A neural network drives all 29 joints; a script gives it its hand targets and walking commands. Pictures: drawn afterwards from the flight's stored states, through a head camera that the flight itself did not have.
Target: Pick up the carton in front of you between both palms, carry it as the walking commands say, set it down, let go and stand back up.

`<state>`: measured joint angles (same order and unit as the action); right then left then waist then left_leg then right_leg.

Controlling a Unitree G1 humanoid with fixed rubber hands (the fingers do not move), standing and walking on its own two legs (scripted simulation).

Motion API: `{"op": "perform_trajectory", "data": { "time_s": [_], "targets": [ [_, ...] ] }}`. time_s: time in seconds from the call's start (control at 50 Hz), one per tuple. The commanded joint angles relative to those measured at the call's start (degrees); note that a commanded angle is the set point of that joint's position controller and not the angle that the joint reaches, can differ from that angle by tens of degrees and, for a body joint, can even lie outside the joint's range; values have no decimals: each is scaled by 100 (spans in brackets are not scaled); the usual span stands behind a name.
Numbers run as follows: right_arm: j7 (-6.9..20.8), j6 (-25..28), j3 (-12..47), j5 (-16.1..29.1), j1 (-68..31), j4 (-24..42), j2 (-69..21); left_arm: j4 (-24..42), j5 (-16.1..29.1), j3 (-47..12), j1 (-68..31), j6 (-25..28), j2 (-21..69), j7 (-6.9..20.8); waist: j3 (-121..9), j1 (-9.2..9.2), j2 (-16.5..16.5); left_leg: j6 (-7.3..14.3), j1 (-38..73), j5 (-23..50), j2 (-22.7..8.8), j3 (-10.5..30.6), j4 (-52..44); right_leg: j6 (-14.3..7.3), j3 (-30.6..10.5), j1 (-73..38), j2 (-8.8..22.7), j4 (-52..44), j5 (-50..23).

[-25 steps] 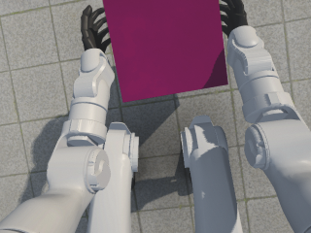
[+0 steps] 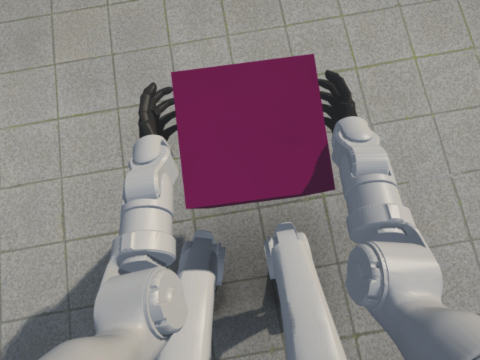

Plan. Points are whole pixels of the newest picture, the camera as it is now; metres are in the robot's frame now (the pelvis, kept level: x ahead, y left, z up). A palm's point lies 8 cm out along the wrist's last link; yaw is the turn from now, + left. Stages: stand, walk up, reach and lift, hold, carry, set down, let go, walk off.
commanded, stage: reach and lift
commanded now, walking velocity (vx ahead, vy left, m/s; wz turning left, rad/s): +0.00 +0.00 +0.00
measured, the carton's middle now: (249, 147) +0.45 -0.03 -0.14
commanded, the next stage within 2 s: none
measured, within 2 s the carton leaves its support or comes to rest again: neither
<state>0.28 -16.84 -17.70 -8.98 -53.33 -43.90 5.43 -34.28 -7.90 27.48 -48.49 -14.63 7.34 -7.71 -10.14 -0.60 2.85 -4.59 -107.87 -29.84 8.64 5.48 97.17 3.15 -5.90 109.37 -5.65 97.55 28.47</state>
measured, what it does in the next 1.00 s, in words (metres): rises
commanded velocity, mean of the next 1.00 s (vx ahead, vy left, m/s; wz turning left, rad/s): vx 0.00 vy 0.00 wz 0.00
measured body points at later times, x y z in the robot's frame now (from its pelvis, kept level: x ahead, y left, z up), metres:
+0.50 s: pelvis +0.05 +0.00 +0.14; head +0.18 -0.02 +0.57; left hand +0.44 +0.13 +0.10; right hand +0.43 -0.17 +0.08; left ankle +0.10 +0.13 -0.48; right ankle +0.10 -0.13 -0.48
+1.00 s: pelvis +0.10 +0.00 +0.25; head +0.09 +0.00 +0.70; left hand +0.41 +0.14 +0.25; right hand +0.39 -0.16 +0.24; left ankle +0.10 +0.13 -0.48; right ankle +0.10 -0.13 -0.48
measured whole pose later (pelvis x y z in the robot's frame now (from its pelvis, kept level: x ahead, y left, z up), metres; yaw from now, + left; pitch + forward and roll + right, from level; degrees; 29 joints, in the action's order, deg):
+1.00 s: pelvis +0.10 +0.00 +0.25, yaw -2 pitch +6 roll +0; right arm -2.8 -26.6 -13.1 -11.3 -13.1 -25.8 -7.3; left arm -25.8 -10.6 14.9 -14.1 -24.4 8.5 -3.2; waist -7.9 -0.2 0.8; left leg -0.5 -21.1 -16.4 3.7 9.3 32.2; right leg 1.0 -8.2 21.9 -3.1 31.5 15.1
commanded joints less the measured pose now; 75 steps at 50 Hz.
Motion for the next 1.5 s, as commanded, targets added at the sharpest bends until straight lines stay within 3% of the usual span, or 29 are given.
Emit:
{"op": "perform_trajectory", "data": {
  "time_s": [0.0,0.2,0.64,0.8,0.98,1.06,1.18,1.32,1.48],
  "targets": [
    [1181,154,2894,864,-3114,605,-6197,-208,716,-3733,-3485,-66,5852,1224,-5528,-189,-421,108,2823,852,388,-947,-1234,-215,896,-4000,-362,-1351,-1148],
    [1130,150,3295,962,-2143,818,-6505,-188,843,-4170,-2357,-101,6015,1333,-4891,-132,-419,124,3858,1093,304,-705,-2186,-192,720,-5080,-349,-2253,-1392],
    [1057,266,3318,657,34,1083,-6651,-290,360,-4167,62,-41,5866,1536,-2950,-3,-352,322,6900,2190,-64,-108,-4950,-279,210,-7862,-138,-4957,-2354],
    [1125,-121,3589,691,667,1531,-6746,-1,424,-4424,799,-450,5991,1736,-2281,3,-303,334,8303,2929,-195,23,-6018,-280,106,-9046,-36,-6010,-2974],
    [1228,-1008,3887,854,1120,2339,-6768,656,619,-4698,1335,-1340,6030,1986,-1251,23,-265,304,9625,3444,-334,44,-7137,-230,107,-10200,33,-7127,-3255],
    [1250,-1403,3709,761,1172,2524,-6667,777,529,-4475,1362,-1715,5857,2069,-567,23,-233,309,9805,3061,-366,16,-7467,-268,138,-10311,42,-7474,-2831],
    [1374,-1631,3188,574,691,2206,-6703,500,300,-3933,856,-1944,5785,2206,74,53,-204,391,9621,1921,-417,-79,-7662,-316,226,-10198,79,-7609,-1806],
    [1429,-1595,3295,644,-8,2276,-6944,552,323,-3966,190,-1902,5968,2287,-408,72,-237,404,9790,1914,-398,-106,-7561,-291,219,-10357,80,-7538,-1750],
    [1385,-1660,3256,586,51,2259,-6925,551,261,-3921,182,-1944,5843,2307,-448,62,-304,408,9908,2024,-362,-154,-7643,-250,212,-10524,85,-7640,-1905]
  ]
}}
